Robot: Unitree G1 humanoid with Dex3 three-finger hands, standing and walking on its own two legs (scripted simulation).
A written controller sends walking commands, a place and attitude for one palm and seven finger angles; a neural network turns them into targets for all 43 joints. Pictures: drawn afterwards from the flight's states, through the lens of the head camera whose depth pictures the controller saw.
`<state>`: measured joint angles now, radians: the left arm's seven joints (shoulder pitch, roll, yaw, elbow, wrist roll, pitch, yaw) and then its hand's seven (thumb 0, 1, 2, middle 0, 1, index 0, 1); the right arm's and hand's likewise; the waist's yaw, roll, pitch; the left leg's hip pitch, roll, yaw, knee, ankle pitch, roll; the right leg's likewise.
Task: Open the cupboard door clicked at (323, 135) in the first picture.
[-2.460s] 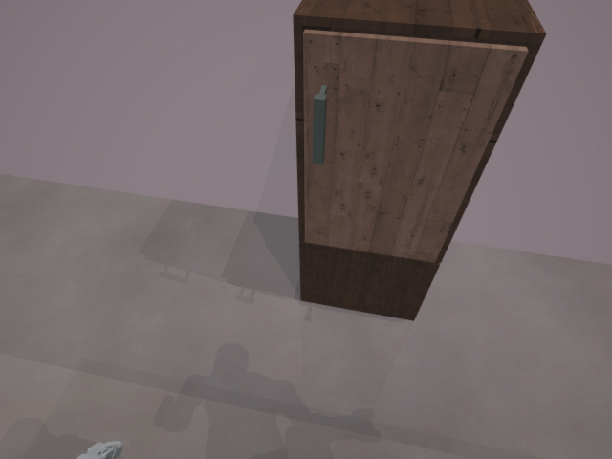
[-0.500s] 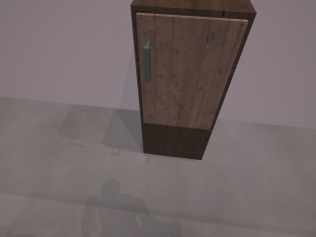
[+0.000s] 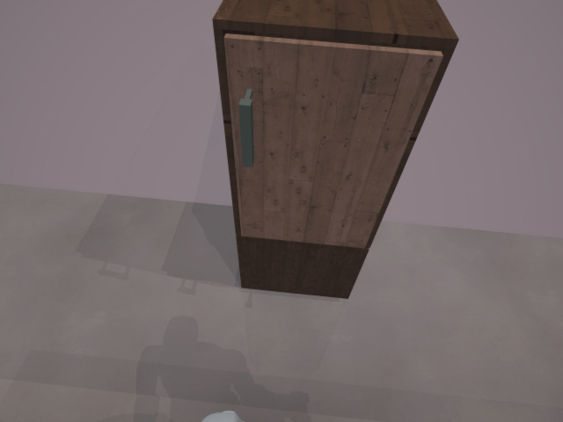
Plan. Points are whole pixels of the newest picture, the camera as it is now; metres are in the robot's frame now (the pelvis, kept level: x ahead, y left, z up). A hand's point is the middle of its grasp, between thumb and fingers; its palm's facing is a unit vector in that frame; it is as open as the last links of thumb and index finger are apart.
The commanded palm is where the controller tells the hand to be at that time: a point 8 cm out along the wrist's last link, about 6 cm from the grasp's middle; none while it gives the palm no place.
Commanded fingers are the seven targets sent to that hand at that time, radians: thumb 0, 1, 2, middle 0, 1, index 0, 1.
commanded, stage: come to a stop and stand still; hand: left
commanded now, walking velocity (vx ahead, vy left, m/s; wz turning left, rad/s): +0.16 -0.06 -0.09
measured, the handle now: (248, 129) +0.64 +0.13 +0.04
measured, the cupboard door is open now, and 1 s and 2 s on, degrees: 0 0 0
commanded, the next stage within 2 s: look again from close up in 0.94 s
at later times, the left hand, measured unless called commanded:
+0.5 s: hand out of the picture +0.14 +0.18 -0.16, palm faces -0.04 -0.97 -0.24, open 7.4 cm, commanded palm none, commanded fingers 0.00 0.90 0.90 -0.20 -0.30 -0.20 -0.30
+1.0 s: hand out of the picture +0.03 +0.12 -0.17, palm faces +0.01 -0.98 -0.19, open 7.3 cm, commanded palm none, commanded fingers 0.00 0.90 0.90 -0.20 -0.30 -0.20 -0.30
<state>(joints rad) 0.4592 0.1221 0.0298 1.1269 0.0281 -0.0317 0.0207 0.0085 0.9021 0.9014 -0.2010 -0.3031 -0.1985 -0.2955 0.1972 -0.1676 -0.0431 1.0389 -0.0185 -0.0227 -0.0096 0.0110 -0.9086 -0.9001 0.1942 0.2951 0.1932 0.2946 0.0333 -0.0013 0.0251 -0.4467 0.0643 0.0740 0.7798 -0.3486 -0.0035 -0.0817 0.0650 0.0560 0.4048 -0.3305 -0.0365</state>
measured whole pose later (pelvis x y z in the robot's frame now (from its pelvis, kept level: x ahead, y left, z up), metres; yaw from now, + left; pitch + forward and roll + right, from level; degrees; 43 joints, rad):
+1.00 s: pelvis +0.03 -0.05 +0.01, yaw -3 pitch -1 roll +0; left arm 0.29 0.15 0.01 1.13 0.01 0.00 0.03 0.01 0.92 0.90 -0.20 -0.30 -0.20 -0.30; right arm 0.30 -0.11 -0.01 1.15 -0.02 0.00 -0.03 0.02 -0.92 -0.90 0.20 0.30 0.20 0.30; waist 0.01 0.01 0.02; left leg -0.18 0.05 0.04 0.42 -0.22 -0.02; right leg -0.21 0.00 -0.08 0.40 -0.19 -0.03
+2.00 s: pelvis +0.09 -0.05 -0.01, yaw -2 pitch +0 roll +0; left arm 0.34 0.15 0.02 1.11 0.02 -0.01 0.02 0.01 0.90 0.90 -0.20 -0.30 -0.20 -0.30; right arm 0.33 -0.13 0.01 1.11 -0.03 -0.04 -0.03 0.01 -0.91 -0.90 0.19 0.30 0.19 0.29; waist 0.02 -0.03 0.02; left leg -0.17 0.03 0.04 0.55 -0.38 -0.02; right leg -0.21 -0.02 -0.08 0.57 -0.37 -0.02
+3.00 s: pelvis +0.05 -0.03 +0.00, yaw -3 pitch +0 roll +0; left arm 0.30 0.20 -0.01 1.09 0.01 -0.01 0.02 0.01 0.90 0.90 -0.20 -0.30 -0.20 -0.30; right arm 0.30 -0.19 0.01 1.09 -0.02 -0.02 -0.02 0.01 -0.91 -0.90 0.20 0.30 0.20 0.29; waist 0.01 0.00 0.03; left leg -0.22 0.00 0.05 0.46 -0.23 0.02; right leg -0.22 -0.04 -0.07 0.48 -0.25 0.00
